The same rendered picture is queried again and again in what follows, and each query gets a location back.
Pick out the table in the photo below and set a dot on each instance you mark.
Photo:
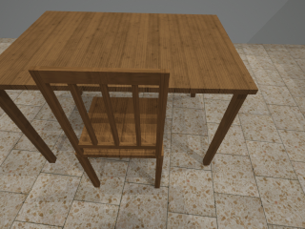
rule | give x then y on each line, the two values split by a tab
195	47

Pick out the chair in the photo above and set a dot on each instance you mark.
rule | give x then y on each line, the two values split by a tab
115	127

